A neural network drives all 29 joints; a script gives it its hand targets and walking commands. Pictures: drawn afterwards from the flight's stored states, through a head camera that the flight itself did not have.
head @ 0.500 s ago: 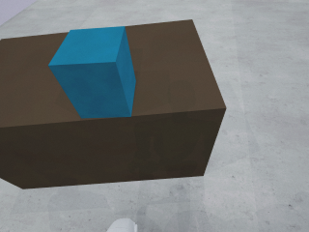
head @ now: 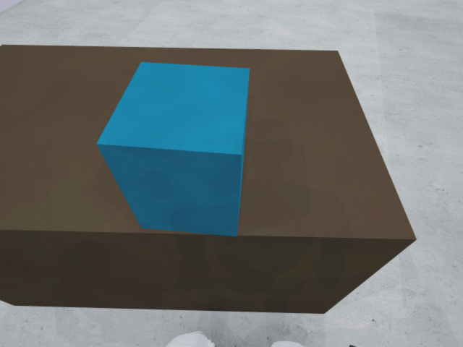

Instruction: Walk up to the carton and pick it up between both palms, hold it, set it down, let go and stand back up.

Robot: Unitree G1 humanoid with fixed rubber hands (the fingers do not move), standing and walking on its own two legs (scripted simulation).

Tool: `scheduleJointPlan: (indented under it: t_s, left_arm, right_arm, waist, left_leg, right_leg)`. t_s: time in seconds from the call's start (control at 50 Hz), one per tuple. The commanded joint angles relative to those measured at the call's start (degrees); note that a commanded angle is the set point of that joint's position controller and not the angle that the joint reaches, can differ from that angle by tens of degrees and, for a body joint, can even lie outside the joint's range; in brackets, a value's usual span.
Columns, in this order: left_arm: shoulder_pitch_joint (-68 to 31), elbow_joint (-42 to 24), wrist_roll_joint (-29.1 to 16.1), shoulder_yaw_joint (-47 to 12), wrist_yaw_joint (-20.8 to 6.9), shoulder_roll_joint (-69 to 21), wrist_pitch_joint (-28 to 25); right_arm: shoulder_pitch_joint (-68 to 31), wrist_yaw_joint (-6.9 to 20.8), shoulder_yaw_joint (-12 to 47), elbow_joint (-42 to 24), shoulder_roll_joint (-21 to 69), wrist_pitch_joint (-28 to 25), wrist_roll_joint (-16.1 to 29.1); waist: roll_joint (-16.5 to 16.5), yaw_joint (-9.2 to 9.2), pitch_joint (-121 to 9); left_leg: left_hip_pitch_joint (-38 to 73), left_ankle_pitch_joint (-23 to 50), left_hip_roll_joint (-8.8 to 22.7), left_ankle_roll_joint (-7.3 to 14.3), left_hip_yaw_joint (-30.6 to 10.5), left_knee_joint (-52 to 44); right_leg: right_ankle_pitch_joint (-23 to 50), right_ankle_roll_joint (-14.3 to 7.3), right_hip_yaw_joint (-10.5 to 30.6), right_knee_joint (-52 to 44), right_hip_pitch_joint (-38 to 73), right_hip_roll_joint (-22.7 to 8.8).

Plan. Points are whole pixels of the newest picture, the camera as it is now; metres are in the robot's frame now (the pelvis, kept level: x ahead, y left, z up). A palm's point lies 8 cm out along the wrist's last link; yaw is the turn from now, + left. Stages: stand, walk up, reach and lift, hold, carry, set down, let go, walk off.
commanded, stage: walk up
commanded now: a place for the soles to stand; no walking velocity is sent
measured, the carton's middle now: (191, 153) +0.44 +0.08 +0.07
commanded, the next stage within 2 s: none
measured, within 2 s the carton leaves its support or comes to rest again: neither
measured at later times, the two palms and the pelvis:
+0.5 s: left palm out of the picture +0.09 +0.23 -0.09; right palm out of the picture +0.07 -0.24 -0.13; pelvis -0.01 +0.00 +0.01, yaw -1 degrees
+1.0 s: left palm out of the picture -0.04 +0.27 -0.12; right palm out of the picture -0.07 -0.20 -0.12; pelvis -0.04 +0.03 +0.02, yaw +1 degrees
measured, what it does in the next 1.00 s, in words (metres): steps on the spot: right foot, then left foot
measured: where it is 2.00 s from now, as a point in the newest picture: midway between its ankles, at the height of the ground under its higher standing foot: outside the picture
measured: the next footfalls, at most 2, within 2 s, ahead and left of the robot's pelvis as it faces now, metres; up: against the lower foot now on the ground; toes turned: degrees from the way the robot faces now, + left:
right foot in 0.32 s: +0.11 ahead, -0.08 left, +0.00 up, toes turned -4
left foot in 0.72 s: -0.03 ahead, +0.16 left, +0.00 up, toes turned +0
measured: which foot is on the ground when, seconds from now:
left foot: down 0.00-0.36, up 0.38-0.70, down 0.72-1.00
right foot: up 0.00-0.30, down 0.32-0.74, up 0.76-0.94, down 0.96-1.00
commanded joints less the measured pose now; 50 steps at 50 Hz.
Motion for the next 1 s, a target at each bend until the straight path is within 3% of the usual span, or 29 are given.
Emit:
scheduleJointPlan:
  t_s: [0.0,0.04,0.1,0.16,0.18,0.2,0.22,0.24,0.28,0.32,0.34,0.36,0.38,0.4,0.44,0.5,0.56,0.62,0.68,0.7,0.72,0.74,0.76,0.78,0.82,0.84,0.86,0.92,0.98]
  left_arm:
    - [1.84,-5.26,0.68,1.84,0.8,5.44,-1.8]
    - [1.83,-5.73,1.39,1.49,0.93,3.51,-1.09]
    - [-1.12,-4.95,0.44,1.38,1.4,2.06,-0.05]
    - [-6.52,-6.99,-1.29,2.12,2.46,4.57,0.29]
    - [-7.43,-5.77,-1.16,2.0,2.53,3.49,0.72]
    - [-8.66,-5.82,-1.16,2.74,2.91,5.35,1.46]
    - [-9.08,-5.68,-2.06,2.21,2.85,5.06,1.67]
    - [-10.84,-5.04,-1.43,2.58,2.96,4.77,1.84]
    - [-10.56,-5.75,-1.84,2.38,2.61,5.54,1.89]
    - [-11.28,-5.33,-0.95,2.97,2.52,7.83,1.61]
    - [-11.32,-6.11,-0.6,3.57,2.24,10.73,1.39]
    - [-12.51,-6.6,-1.23,3.65,2.25,12.39,1.61]
    - [-12.55,-5.69,-1.38,4.37,2.23,12.55,1.57]
    - [-14.04,-6.27,-1.5,3.86,2.34,11.27,1.62]
    - [-15.89,-7.26,-1.72,3.78,2.92,11.31,1.43]
    - [-16.58,-4.81,-0.36,2.76,1.07,8.44,1.18]
    - [-14.87,-3.47,-0.4,3.34,0.1,10.35,2.12]
    - [-14.81,-1.83,-0.37,2.92,-0.15,11.69,3.19]
    - [-13.4,1.8,-0.5,3.14,-1.07,13.13,4.51]
    - [-12.52,1.94,-0.23,3.44,-1.16,12.44,4.8]
    - [-11.5,1.89,-0.91,2.17,-1.91,9.26,4.81]
    - [-10.64,2.62,-1.19,1.43,-2.13,5.5,4.55]
    - [-11.03,3.68,-0.97,1.97,-1.98,8.93,4.41]
    - [-10.41,3.87,-1.04,2.19,-2.0,7.5,3.95]
    - [-10.27,4.99,-0.65,1.32,-2.16,6.86,3.0]
    - [-9.95,5.25,-1.21,1.08,-1.98,6.61,2.54]
    - [-10.28,5.78,-0.37,1.35,-1.83,7.6,1.95]
    - [-9.99,6.07,-0.79,0.48,-1.45,6.29,1.1]
    - [-7.37,6.55,-0.51,0.71,-0.39,8.93,0.01]
  right_arm:
    - [4.46,-1.49,-1.75,-2.22,-7.93,-1.17,0.25]
    - [3.16,-0.73,-0.97,-2.56,-6.03,-2.65,-0.88]
    - [-0.76,-0.91,-0.42,-3.35,-6.71,-1.06,-1.46]
    - [-0.09,-0.67,-0.76,-3.92,-9.03,1.05,-0.27]
    - [-1.27,-0.6,-0.51,-4.01,-9.36,1.79,-0.86]
    - [-0.18,-0.57,-1.08,-4.64,-9.05,2.44,-0.15]
    - [-1.28,-0.85,-0.83,-4.65,-9.11,2.61,-0.2]
    - [-3.06,-0.92,-0.56,-5.16,-9.0,3.04,-0.52]
    - [-3.35,-0.72,-1.05,-5.68,-10.17,3.75,-0.2]
    - [-1.94,-1.09,-0.76,-4.57,-9.33,3.71,0.16]
    - [1.42,-1.36,-0.71,-3.95,-9.43,3.33,0.54]
    - [3.14,-1.46,-0.61,-3.86,-8.4,3.61,0.61]
    - [1.03,-1.59,-1.27,-3.14,-9.23,4.25,-0.18]
    - [0.82,-1.75,-1.39,-3.58,-9.17,4.45,-0.54]
    - [-0.36,-0.68,-2.26,-3.29,-9.04,4.26,-0.41]
    - [3.85,-0.03,-1.7,-0.69,-6.04,2.65,-0.77]
    - [3.6,-0.12,-1.27,-1.5,-6.08,2.16,-0.08]
    - [8.64,-0.87,-1.04,-0.83,-6.39,1.97,0.16]
    - [13.27,-1.48,-0.26,0.57,-4.21,0.31,0.27]
    - [17.53,-1.49,-0.46,1.76,-5.7,0.24,-0.5]
    - [17.88,-1.92,-0.45,1.64,-6.53,-0.46,-0.99]
    - [12.43,-2.24,0.33,0.87,-6.39,-1.03,-0.25]
    - [8.75,-2.54,-0.72,0.32,-11.48,-1.07,0.18]
    - [5.72,-2.57,-0.24,1.46,-11.35,-1.39,0.31]
    - [0.9,-2.64,1.04,1.4,-9.76,-1.87,-0.65]
    - [1.86,-2.55,1.14,1.42,-9.6,-2.0,-0.51]
    - [3.38,-2.08,1.03,2.79,-9.07,-2.24,-0.41]
    - [8.68,-1.69,0.63,4.6,-10.26,-2.19,-0.98]
    - [10.91,-1.9,1.13,4.31,-9.01,-2.3,-1.02]
  waist:
    - [-1.42,0.08,1.08]
    - [-3.62,1.14,1.36]
    - [1.37,2.3,-2.63]
    - [7.15,0.16,-4.33]
    - [8.46,0.08,-3.79]
    - [5.3,-1.37,-7.4]
    - [7.37,-0.56,-6.63]
    - [4.6,-1.36,-6.68]
    - [5.14,-1.4,-8.45]
    - [-1.44,-0.64,-6.27]
    - [-7.59,-0.95,-7.78]
    - [-11.29,-1.23,-8.94]
    - [-14.32,0.88,-4.45]
    - [-13.15,0.56,-4.39]
    - [-5.75,-0.5,-2.05]
    - [-7.1,-0.8,-6.09]
    - [-8.91,1.54,-5.11]
    - [-10.48,0.08,-4.96]
    - [-10.42,-2.25,-0.87]
    - [-8.03,-2.62,-1.49]
    - [-0.32,-2.8,-0.22]
    - [6.37,-0.57,4.02]
    - [10.47,-1.93,8.5]
    - [8.84,0.43,9.72]
    - [6.73,1.92,9.36]
    - [10.12,1.84,8.61]
    - [11.22,0.45,4.76]
    - [5.73,-0.77,-0.75]
    - [3.24,-1.94,-7.54]
  left_leg:
    - [7.34,35.89,18.3,7.73,-16.72,-18.86]
    - [2.26,44.89,14.58,5.6,-9.38,-19.09]
    - [1.83,46.06,13.17,6.37,-4.98,-14.86]
    - [6.56,45.21,10.82,2.79,-6.2,-12.93]
    - [6.98,44.4,12.56,3.53,-6.84,-12.19]
    - [7.47,40.31,13.42,2.94,-8.1,-11.0]
    - [8.91,36.08,13.6,4.01,-10.08,-11.03]
    - [6.92,31.78,14.42,4.64,-11.47,-9.91]
    - [3.29,19.14,14.0,2.7,-11.43,-8.98]
    - [-2.27,7.41,12.4,-0.14,-13.11,-8.26]
    - [-5.91,0.89,9.67,-3.02,-11.79,-2.01]
    - [-3.23,-9.31,2.35,-5.85,-4.61,8.17]
    - [-2.7,-18.97,1.91,-4.75,-6.37,20.85]
    - [-4.39,-21.53,1.23,-4.19,-9.48,26.44]
    - [-9.05,-18.27,1.12,-5.88,-12.39,28.02]
    - [-2.25,-13.67,0.56,-7.16,-7.64,17.67]
    - [-0.07,-16.15,-0.69,-7.71,-4.29,9.36]
    - [7.23,-11.11,-0.22,-6.46,-2.7,2.1]
    - [14.25,-4.04,-1.78,-4.91,-0.22,-11.13]
    - [16.75,-9.68,-0.88,-3.52,-2.27,-12.4]
    - [16.41,-16.0,9.05,-1.49,-18.72,-18.46]
    - [9.73,-26.02,16.32,0.77,-27.63,-26.31]
    - [-4.72,-33.95,21.09,1.59,-36.53,-32.23]
    - [-11.39,-36.39,19.56,3.86,-33.74,-33.01]
    - [-0.15,-16.58,12.94,0.03,-19.65,-28.96]
    - [4.04,-5.48,11.47,-0.42,-16.72,-25.33]
    - [5.12,-2.82,11.2,0.3,-15.17,-23.09]
    - [8.85,4.32,9.58,-0.19,-13.55,-18.01]
    - [12.31,17.21,10.16,-0.97,-13.31,-12.61]
  right_leg:
    - [4.6,1.22,2.1,1.08,-12.2,-1.31]
    - [8.07,1.81,0.99,-5.7,-5.61,-0.73]
    - [13.32,1.07,-1.62,-13.52,-1.72,-0.19]
    - [20.72,0.14,-3.41,-21.69,-4.68,0.46]
    - [19.22,-0.53,-3.52,-21.81,-5.41,-0.39]
    - [18.08,0.13,-2.69,-21.4,-3.25,0.13]
    - [17.88,-0.62,-2.84,-24.27,-4.21,0.44]
    - [16.03,-1.02,-2.33,-26.35,-2.06,-0.22]
    - [21.49,-1.45,-3.39,-33.09,3.33,0.26]
    - [24.84,-3.97,2.13,-40.93,7.63,-4.24]
    - [27.45,-7.39,11.74,-42.83,10.06,-12.65]
    - [32.34,-13.88,21.24,-47.69,6.3,-21.42]
    - [26.33,-18.24,28.84,-53.47,-1.66,-25.02]
    - [19.67,-18.44,27.77,-55.49,-1.21,-23.06]
    - [20.28,-13.44,16.91,-54.17,1.6,-17.56]
    - [13.78,-8.85,7.19,-52.55,4.05,-9.18]
    - [4.54,-7.94,9.53,-54.18,2.94,-9.2]
    - [-0.63,-6.19,11.25,-55.39,-0.59,-10.14]
    - [-4.71,-3.37,6.74,-52.66,-8.36,-6.36]
    - [-5.41,-1.78,5.64,-50.42,-10.44,-5.67]
    - [-0.76,0.13,4.52,-41.23,-15.34,-4.18]
    - [7.38,1.56,0.71,-33.91,-15.52,0.05]
    - [7.87,1.84,1.55,-29.72,-9.64,-1.13]
    - [11.27,0.93,3.27,-26.0,-1.74,-1.87]
    - [14.25,0.57,0.64,-31.22,-5.78,-0.29]
    - [14.64,0.79,-0.46,-34.8,-6.61,-0.02]
    - [14.82,1.25,-0.3,-34.53,-1.8,0.34]
    - [22.68,0.58,-2.42,-44.11,5.77,2.22]
    - [34.92,-0.97,2.19,-44.05,12.88,-3.41]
